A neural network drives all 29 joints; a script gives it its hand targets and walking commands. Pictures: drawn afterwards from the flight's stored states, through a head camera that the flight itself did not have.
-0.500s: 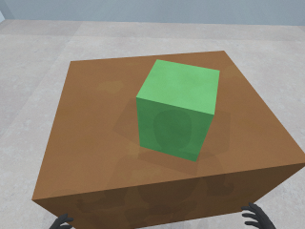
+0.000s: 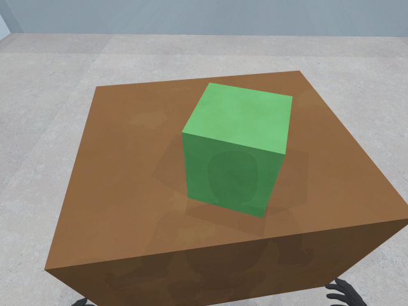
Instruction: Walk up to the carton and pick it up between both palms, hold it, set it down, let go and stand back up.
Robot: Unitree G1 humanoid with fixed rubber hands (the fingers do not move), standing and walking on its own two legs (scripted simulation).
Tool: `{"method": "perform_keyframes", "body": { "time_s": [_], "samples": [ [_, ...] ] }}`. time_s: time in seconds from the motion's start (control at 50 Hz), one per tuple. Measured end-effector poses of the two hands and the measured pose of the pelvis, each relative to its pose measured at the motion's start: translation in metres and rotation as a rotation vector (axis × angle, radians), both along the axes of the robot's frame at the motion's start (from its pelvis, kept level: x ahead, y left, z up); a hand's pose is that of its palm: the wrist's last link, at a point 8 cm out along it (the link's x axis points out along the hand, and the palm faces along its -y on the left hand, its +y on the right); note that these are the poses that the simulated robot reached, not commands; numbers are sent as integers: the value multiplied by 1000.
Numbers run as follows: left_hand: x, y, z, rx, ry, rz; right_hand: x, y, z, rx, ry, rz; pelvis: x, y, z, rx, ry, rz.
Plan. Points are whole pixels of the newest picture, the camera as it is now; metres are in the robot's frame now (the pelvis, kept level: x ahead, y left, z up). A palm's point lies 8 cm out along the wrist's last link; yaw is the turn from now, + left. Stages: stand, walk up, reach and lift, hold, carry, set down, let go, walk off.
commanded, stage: stand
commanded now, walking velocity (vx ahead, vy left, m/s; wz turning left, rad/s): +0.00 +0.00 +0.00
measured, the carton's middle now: (236, 151) +0.48 -0.10 +0.01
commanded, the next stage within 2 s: none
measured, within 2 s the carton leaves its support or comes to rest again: neither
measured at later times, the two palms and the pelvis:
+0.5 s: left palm out of the picture +0.11 +0.29 -0.10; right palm out of the picture +0.10 -0.29 -0.09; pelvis +0.00 +0.00 +0.00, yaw +0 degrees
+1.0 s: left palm out of the picture +0.09 +0.29 -0.10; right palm out of the picture +0.08 -0.29 -0.09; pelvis -0.01 +0.00 +0.00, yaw +0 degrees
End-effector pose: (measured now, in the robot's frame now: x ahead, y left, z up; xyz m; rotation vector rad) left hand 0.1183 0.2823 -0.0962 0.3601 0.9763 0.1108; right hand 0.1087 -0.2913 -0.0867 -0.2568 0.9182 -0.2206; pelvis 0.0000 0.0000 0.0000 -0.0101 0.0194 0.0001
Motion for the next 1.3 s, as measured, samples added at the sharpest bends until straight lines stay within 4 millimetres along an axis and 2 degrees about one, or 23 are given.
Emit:
{"method": "perform_keyframes", "body": {
  "time_s": [0.5, 1.3],
  "samples": [
    [-10, 3, -4, 0, 26, 22, -10, -2, -4, -2, 27, -19, -2, 0, 0, 0, -2, 0],
    [-39, 8, -8, -2, 59, 49, -36, -2, -9, 1, 51, -37, -18, 2, 0, -2, -25, 0]
  ]
}}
